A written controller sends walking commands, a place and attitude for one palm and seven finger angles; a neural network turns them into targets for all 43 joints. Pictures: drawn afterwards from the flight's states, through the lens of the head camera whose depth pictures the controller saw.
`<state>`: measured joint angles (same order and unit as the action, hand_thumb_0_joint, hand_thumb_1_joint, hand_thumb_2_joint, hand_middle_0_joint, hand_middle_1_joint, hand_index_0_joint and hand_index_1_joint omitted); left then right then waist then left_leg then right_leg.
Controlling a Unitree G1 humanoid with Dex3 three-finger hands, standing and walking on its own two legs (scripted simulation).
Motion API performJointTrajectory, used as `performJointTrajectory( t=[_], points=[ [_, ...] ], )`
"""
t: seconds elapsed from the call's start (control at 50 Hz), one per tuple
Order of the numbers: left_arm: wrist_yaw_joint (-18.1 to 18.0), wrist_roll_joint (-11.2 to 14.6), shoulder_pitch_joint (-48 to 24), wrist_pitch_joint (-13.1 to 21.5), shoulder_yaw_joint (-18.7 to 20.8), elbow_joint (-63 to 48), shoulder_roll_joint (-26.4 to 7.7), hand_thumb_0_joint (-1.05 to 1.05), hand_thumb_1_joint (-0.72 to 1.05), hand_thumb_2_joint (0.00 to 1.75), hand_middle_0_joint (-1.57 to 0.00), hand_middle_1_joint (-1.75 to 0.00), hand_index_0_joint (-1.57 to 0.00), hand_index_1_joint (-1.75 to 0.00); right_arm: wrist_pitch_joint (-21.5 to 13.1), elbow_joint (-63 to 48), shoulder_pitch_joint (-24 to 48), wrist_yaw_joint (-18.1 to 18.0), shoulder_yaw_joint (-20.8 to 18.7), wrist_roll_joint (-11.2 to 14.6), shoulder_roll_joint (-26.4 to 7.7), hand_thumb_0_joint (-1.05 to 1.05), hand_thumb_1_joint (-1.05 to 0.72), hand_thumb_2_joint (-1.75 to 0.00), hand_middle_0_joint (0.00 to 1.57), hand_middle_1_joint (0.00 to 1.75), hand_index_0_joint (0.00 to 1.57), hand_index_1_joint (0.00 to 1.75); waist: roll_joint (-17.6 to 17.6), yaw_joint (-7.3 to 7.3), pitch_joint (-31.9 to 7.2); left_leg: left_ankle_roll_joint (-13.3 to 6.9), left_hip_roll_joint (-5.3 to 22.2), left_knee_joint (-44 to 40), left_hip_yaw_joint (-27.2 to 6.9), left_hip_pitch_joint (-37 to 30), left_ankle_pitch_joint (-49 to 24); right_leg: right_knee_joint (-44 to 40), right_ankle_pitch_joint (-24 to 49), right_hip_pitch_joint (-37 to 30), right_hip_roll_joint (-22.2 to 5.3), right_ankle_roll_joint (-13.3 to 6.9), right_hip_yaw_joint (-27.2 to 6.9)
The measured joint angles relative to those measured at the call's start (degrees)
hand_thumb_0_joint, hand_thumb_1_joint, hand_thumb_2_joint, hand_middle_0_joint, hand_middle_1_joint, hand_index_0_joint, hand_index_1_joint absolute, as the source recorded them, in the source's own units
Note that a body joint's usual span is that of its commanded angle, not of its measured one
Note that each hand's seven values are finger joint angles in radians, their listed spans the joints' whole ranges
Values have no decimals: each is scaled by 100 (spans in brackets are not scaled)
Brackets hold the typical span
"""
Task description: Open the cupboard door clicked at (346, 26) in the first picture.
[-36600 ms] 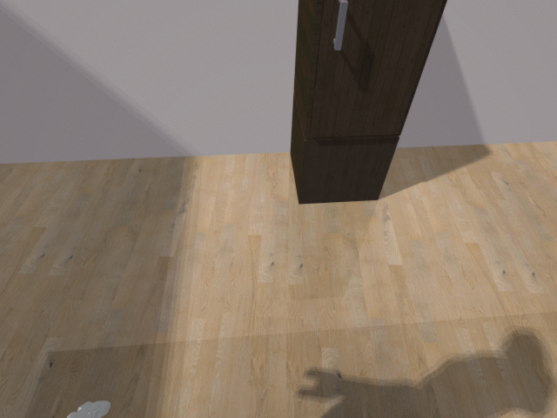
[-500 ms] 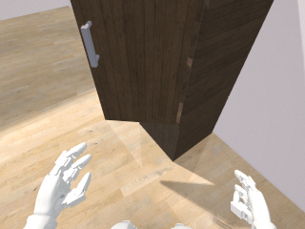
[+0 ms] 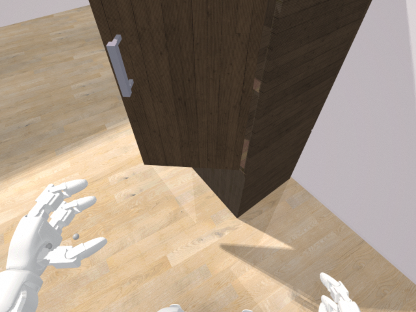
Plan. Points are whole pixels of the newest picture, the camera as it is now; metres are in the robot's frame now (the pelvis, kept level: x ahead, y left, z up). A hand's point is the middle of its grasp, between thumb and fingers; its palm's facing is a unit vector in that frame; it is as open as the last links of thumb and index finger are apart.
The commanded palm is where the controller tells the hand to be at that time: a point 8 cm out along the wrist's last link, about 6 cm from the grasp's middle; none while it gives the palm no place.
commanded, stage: raise the hand with hooked fingers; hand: left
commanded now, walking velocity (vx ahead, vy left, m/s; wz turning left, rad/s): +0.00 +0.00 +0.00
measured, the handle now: (122, 66) +0.62 +0.23 +0.13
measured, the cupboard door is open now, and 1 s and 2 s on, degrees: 49 49 49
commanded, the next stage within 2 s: move the hooked fingers beside the handle in 1.24 s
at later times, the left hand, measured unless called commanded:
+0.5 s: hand (31, 199) +0.27 +0.30 +0.11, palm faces +0.01 -1.00 -0.04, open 13.8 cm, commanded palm +0.24 +0.35 +0.12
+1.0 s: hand (21, 178) +0.29 +0.31 +0.14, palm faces +0.00 -1.00 -0.03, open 14.0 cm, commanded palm +0.26 +0.36 +0.15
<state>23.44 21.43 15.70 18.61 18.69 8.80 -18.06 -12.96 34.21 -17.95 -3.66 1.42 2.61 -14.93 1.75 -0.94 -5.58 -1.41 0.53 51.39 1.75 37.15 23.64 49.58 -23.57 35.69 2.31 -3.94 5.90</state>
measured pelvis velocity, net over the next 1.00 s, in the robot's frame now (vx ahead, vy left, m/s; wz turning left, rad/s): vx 0.00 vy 0.04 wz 0.01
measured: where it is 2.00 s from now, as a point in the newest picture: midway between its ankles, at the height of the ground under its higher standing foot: outside the picture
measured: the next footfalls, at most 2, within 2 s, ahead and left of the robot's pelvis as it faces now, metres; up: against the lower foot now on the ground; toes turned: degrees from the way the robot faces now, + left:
none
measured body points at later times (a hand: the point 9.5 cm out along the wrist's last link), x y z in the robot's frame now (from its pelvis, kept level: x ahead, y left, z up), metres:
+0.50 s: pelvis +0.01 +0.04 +0.02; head +0.02 +0.05 +0.47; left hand +0.27 +0.35 +0.12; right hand +0.19 -0.18 -0.04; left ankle +0.02 +0.10 -0.69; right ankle +0.01 -0.07 -0.69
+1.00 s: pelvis +0.00 +0.04 +0.03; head +0.02 +0.04 +0.48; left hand +0.29 +0.36 +0.15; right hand +0.16 -0.21 -0.04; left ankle +0.02 +0.10 -0.69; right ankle +0.01 -0.07 -0.69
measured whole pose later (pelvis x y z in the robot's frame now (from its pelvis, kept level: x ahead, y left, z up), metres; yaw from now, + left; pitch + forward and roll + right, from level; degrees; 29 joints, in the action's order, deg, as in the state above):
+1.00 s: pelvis +0.00 +0.04 +0.03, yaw +0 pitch +3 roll -2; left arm 29.4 19.6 -5.6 3.9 24.1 20.1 -26.2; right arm -11.6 33.0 -16.6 -5.1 3.5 3.6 -16.5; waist 1.5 0.7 -2.1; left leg -4.0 -1.7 37.0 2.4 22.2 17.8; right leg 34.0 -16.8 20.0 0.9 -1.5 4.7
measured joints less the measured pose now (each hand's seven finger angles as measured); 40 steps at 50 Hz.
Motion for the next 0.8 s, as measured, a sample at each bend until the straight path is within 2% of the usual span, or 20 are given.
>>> performJointTrajectory(
  t=[0.12, 0.22, 0.46, 0.62, 0.8],
  points=[
    [57, -51, -181, -18, -85, 93, -30, 0, -5, 49, -26, -90, -26, -91, -99, 21, 28, -59, -79, 30, -185, 1, -90, -89, 20, 30, 20, 30, -24, 51, 114, -110, -58, -158, 23, -196, -51, -217, 90, -229, -44, 78, -30],
    [-15, -114, -442, -167, -81, 71, -115, 0, -16, 44, -27, -98, -27, -99, -159, -46, 171, -89, -29, 31, -159, 1, -90, -89, 20, 30, 20, 30, -65, 78, 174, -179, -107, -308, 27, -425, -91, -413, 159, -487, -81, 146, -41],
    [127, -190, -1219, -972, 84, 290, -402, -1, -42, 33, -29, -114, -29, -115, -67, -238, 383, -90, 259, 46, 48, 1, -90, -89, 20, 30, 20, 30, -21, 221, 212, -296, -217, -774, 37, -977, -256, -953, 366, -1087, -161, 283, -69],
    [324, -204, -1715, -1255, 301, 611, -621, -1, -49, 31, -30, -118, -30, -119, 49, -150, 324, -133, 332, 55, 37, 1, -90, -89, 21, 30, 20, 30, -10, 271, 280, -326, -265, -1061, 27, -1242, -391, -1253, 504, -1366, -191, 318, -68],
    [573, -172, -2254, -1455, 555, 1133, -924, -1, -50, 30, -30, -119, -30, -120, 138, -62, 207, -194, 295, 99, -81, 1, -90, -89, 20, 30, 20, 30, -24, 215, 342, -311, -262, -1336, 26, -1454, -535, -1527, 650, -1573, -175, 299, -76]
  ],
)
